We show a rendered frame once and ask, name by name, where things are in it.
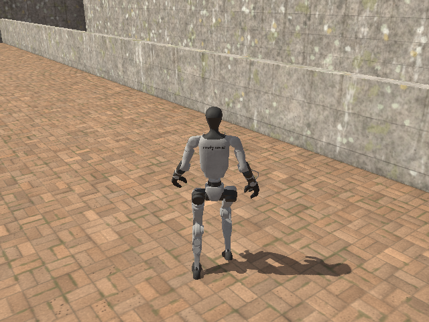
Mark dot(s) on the robot right hand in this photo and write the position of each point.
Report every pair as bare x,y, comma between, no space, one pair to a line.
252,188

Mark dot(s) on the right robot forearm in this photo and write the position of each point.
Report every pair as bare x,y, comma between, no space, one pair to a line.
249,176

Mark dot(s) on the robot left hand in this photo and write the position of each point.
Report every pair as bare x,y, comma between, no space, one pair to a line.
174,181

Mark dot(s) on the robot right upper arm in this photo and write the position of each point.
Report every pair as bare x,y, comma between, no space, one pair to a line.
239,153

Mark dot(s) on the right robot foot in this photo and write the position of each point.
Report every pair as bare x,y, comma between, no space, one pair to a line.
228,255

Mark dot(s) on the left robot thigh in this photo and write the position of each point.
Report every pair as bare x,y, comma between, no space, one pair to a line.
198,197

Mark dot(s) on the left robot forearm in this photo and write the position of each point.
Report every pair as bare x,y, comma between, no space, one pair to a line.
178,173

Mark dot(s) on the robot left upper arm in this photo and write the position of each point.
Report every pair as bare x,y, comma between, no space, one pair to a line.
188,152

